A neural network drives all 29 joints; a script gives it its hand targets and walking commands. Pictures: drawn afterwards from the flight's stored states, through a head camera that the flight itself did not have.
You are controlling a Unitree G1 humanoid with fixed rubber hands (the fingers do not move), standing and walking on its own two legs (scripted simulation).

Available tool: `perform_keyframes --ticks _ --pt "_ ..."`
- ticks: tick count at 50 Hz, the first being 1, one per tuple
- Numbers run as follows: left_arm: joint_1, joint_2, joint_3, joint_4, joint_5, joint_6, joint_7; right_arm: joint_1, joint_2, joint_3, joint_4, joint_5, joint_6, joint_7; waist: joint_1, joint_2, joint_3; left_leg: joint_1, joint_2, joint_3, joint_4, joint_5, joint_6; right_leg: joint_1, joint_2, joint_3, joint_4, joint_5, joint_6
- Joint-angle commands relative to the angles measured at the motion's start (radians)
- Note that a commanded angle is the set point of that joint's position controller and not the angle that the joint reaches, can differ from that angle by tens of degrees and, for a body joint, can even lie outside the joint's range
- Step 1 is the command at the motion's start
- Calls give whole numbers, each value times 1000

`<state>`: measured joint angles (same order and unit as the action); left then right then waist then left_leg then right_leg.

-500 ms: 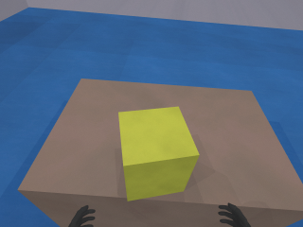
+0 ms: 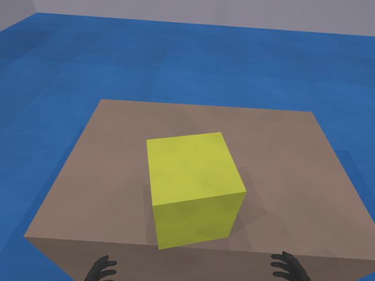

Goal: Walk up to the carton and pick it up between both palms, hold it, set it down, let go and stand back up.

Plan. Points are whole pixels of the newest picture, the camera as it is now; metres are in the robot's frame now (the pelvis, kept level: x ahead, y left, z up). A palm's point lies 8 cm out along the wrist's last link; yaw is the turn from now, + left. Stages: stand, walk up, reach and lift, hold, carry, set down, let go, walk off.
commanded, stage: let go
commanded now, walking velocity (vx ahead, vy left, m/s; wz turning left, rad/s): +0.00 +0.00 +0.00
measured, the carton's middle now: (189, 191) +0.40 +0.00 -0.08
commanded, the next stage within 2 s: stand in 0.30 s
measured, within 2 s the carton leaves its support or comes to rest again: neither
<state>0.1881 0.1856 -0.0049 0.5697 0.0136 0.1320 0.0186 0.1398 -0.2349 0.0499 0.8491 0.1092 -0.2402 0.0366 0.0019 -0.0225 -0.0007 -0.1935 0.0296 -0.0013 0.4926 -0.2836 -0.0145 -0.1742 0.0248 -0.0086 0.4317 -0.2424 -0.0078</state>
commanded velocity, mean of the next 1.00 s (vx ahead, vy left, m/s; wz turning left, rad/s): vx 0.00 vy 0.00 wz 0.00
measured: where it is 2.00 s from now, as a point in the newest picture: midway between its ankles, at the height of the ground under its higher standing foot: outside the picture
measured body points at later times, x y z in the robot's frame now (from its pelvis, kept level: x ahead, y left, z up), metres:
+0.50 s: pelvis +0.00 +0.00 +0.00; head +0.00 +0.02 +0.45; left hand +0.16 +0.26 -0.10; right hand +0.14 -0.24 -0.10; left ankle -0.01 +0.12 -0.74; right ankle -0.01 -0.12 -0.74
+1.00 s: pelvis +0.00 +0.00 +0.00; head -0.01 +0.02 +0.45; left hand +0.12 +0.28 -0.12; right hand +0.14 -0.25 -0.11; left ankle -0.01 +0.12 -0.74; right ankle -0.01 -0.12 -0.74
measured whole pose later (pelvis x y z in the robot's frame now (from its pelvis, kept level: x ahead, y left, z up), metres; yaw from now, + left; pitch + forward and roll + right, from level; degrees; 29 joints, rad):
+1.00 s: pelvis +0.00 +0.00 +0.00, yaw +0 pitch -1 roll -1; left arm 0.19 0.34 0.00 0.82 0.01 -0.02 0.00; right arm 0.15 -0.24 0.05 0.85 0.07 -0.03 0.00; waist 0.01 -0.03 0.00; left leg -0.19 0.03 0.00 0.49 -0.28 -0.01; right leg -0.17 0.02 -0.01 0.43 -0.24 -0.01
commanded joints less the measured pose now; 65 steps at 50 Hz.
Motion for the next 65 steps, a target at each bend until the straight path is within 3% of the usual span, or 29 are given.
perform_keyframes --ticks 1,15,16,19,23,43,65 --pt "-79 112 60 -194 -6 -25 5 -37 -66 -107 -171 -119 -18 -10 -14 35 2 138 -21 68 -127 255 -10 53 -6 1 -87 170 -6" --pt "-76 103 58 -170 2 -30 8 -51 -83 -110 -154 -124 -20 -3 -13 33 3 135 -15 61 -125 257 -12 40 -5 -2 -81 168 -9" --pt "-9 284 106 -27 25 -95 13 25 -267 -118 -74 -183 76 -43 49 -16 -25 -9 72 -60 -36 404 24 52 -95 62 1 261 -6" --pt "-16 269 96 30 25 -144 0 11 -259 -106 -90 -167 159 -65 20 5 -29 -22 69 -55 -50 285 37 50 -99 73 -12 201 -3" --pt "-43 267 80 74 16 -165 -15 0 -273 -107 -84 -161 171 -58 19 20 -11 -25 67 -70 -74 206 42 30 -105 85 -41 157 -8" --pt "-33 341 69 239 8 -184 -15 -11 -286 -110 -44 -146 198 -52 8 76 -9 19 83 -84 -101 244 47 58 -125 108 -67 252 -25" --pt "-22 348 74 281 6 -186 -16 -10 -282 -115 -21 -145 203 -49 4 66 31 7 87 -88 -127 164 49 30 -128 119 -96 174 -29"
